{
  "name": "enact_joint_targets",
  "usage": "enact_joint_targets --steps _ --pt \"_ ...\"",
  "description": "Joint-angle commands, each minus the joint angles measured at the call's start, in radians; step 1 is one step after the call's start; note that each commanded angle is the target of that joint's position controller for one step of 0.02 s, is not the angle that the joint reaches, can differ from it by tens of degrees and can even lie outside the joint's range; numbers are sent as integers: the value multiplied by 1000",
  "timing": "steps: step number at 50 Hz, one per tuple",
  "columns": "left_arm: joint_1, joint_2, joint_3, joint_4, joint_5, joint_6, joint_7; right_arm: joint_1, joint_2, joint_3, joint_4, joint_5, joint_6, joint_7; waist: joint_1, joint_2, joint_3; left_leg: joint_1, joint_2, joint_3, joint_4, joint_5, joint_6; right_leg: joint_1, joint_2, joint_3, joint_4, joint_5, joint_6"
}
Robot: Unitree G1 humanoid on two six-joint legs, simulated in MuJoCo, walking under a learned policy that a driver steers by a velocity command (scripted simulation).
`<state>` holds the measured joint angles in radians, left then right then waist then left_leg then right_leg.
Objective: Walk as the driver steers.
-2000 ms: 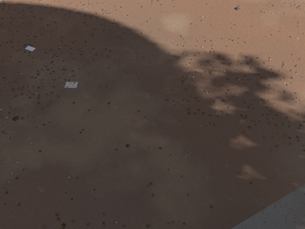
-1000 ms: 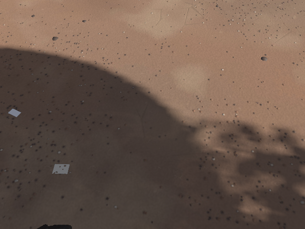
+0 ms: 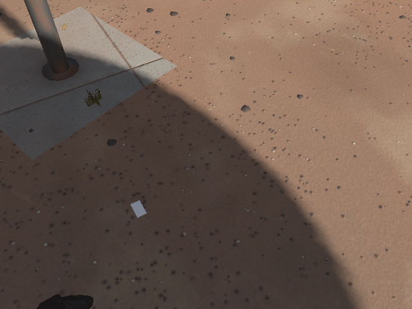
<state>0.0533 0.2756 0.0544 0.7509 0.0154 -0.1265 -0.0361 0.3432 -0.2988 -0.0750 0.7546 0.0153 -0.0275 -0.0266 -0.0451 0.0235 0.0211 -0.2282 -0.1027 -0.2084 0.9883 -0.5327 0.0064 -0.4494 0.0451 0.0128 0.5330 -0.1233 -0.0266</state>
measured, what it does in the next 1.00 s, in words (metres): steps on the spot, turning right: left foot, then right foot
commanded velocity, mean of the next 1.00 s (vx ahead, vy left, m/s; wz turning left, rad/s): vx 0.07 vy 0.00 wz -0.43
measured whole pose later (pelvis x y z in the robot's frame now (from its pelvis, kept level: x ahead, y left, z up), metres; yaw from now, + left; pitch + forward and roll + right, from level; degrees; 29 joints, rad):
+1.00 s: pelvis +0.09 -0.04 +0.02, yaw -31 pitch +2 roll +2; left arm 0.17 0.31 0.06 0.67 -0.01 0.03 0.02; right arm 0.13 -0.33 -0.09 0.72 0.00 0.01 -0.05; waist 0.01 0.03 0.06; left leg -0.53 0.00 -0.05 1.03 -0.38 -0.09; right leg -0.28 0.05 0.09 0.44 -0.19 -0.06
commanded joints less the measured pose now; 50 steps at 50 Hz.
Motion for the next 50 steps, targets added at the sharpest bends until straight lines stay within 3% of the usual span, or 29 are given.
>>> enact_joint_targets --steps 1,2,4,5,7,9,12,14,17,18,19,20,21,23,24,26,29,31,34,37,38,39,40,41,42,43,44,47,50 --pt "141 114 25 -17 -17 17 -4 20 -133 -17 -74 -12 -10 -4 77 -100 -187 -415 76 44 343 -2 -49 544 -360 459 -141 437 -248" --pt "96 90 13 -19 -17 25 -4 -54 -128 -19 -98 -32 -7 -6 66 -63 -118 -401 109 78 260 36 -55 430 -312 374 -151 556 -233" --pt "89 84 6 0 -12 32 2 -74 -77 -10 -117 -36 -3 -6 30 -103 -106 -294 140 100 67 76 -60 334 -238 293 -164 665 -199" --pt "90 109 14 7 -11 37 5 -67 -44 -1 -118 -30 0 -7 21 -133 -117 -252 130 122 -25 71 -70 314 -222 269 -166 708 -200" --pt "99 184 40 10 -13 55 16 -76 -38 3 -119 -21 7 -17 22 -153 -152 -187 100 145 -139 93 -85 292 -229 273 -173 713 -219" --pt "97 213 54 5 -27 75 27 -95 -58 -2 -117 -15 19 -24 28 -148 -176 -137 84 143 -205 182 -84 265 -230 289 -191 582 -214" --pt "94 203 57 2 -42 103 39 -165 -68 -7 -133 -14 38 -24 45 -149 -140 -109 71 124 -271 235 -77 204 -210 332 -218 255 -189" --pt "94 192 56 1 -44 119 47 -202 -64 -7 -147 -13 33 -18 52 -161 -102 -96 62 118 -346 243 -69 185 -194 372 -214 109 -176" --pt "77 168 50 -11 -48 139 62 -157 -73 -16 -132 -11 3 -6 11 -157 -89 41 77 128 -609 397 -34 159 -142 404 -132 55 -117" --pt "104 129 38 -16 -40 141 65 -131 -122 -28 -133 -24 -2 -10 19 -94 -123 147 203 48 -636 456 13 94 -102 368 -38 -73 -69" --pt "167 73 23 -27 -29 136 62 -161 -198 -43 -150 -45 8 -17 76 153 -132 227 410 -159 -647 672 131 -60 35 199 169 -380 -4" --pt "168 134 40 -34 -29 129 63 -150 -177 -43 -145 -68 10 -9 54 235 -134 170 525 -288 -675 766 256 -135 45 102 389 -542 40" --pt "187 194 61 -18 -32 131 62 -176 -129 -28 -156 -60 6 -7 60 153 -116 148 496 -235 -670 763 265 -140 2 120 531 -501 64" --pt "210 193 73 10 -36 160 70 -250 -85 -15 -162 -35 3 -6 84 94 -80 122 390 -62 -647 719 193 -157 -24 104 625 -395 103" --pt "202 174 69 4 -35 171 70 -258 -88 -13 -156 -30 3 -7 79 103 -66 107 375 -19 -646 747 191 -163 -31 93 647 -354 120" --pt "158 134 56 -31 -41 176 62 -237 -102 -19 -140 -34 10 -11 61 122 -55 101 346 54 -660 762 201 -156 -40 46 586 -299 140" --pt "98 109 41 -80 -40 174 46 -205 -127 -31 -124 -33 22 -21 28 140 -92 156 369 94 -654 766 218 -115 -70 17 434 -274 146" --pt "81 106 35 -101 -37 174 35 -210 -154 -41 -120 -28 27 -18 20 148 -110 140 385 122 -650 772 219 -35 -78 -12 337 -262 131" --pt "83 129 43 -119 -36 181 21 -205 -176 -49 -107 -14 29 -7 20 160 -108 134 408 141 -629 748 210 44 -66 -54 213 -245 98" --pt "152 135 55 -106 -34 188 11 -219 -173 -50 -90 15 26 -3 69 141 -103 77 389 196 -522 651 133 206 -34 -89 -46 -73 26" --pt "189 169 69 -98 -31 188 20 -158 -140 -43 -63 9 21 1 73 60 -112 -14 346 257 -416 524 59 335 -46 -26 -135 74 -13" --pt "221 295 98 -114 -28 185 39 -141 -74 -21 -88 -44 19 8 47 -249 -132 -277 227 362 -109 96 -53 518 -303 317 -151 471 -117" --pt "206 317 94 -139 6 165 32 -241 -78 -19 -137 -46 18 -4 97 -308 -141 -438 104 239 104 -174 -87 456 -453 518 -170 568 -327" --pt "203 272 81 -137 14 144 25 -275 -124 -32 -135 -27 21 -10 119 -192 -145 -442 128 158 202 -138 -79 433 -407 455 -186 495 -333" --pt "159 243 73 -133 3 131 28 -266 -131 -38 -128 -15 25 -14 86 -165 -111 -447 142 141 204 -49 -67 407 -344 371 -180 425 -275" --pt "118 217 68 -136 -16 130 35 -245 -130 -42 -106 -20 28 -23 66 -125 -100 -449 150 133 171 22 -69 396 -295 330 -176 348 -224" --pt "88 200 60 -140 -30 134 42 -234 -139 -46 -102 -26 32 -29 52 -138 -91 -433 151 129 150 72 -76 374 -274 312 -178 338 -204" --pt "93 192 53 -148 -23 143 57 -202 -114 -42 -97 -19 28 -22 38 -149 -123 -371 114 136 119 157 -92 349 -239 300 -184 333 -207" --pt "109 205 58 -147 -26 146 66 -234 -95 -34 -107 -17 25 -19 55 -151 -113 -359 101 125 -36 184 -102 359 -229 338 -183 235 -203"
Keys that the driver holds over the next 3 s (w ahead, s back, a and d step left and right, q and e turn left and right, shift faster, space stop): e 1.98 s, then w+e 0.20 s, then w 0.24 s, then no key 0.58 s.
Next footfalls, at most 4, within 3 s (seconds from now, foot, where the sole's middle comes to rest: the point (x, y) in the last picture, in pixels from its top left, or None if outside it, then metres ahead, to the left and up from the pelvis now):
0.36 left None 0.19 0.11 -0.76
0.76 right None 0.10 -0.14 -0.76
1.26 left None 0.22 0.04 -0.76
1.68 right None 0.01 -0.13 -0.76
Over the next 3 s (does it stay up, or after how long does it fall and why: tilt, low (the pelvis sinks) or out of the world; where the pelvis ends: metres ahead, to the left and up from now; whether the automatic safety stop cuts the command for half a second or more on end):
stays up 0.10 -0.30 0.01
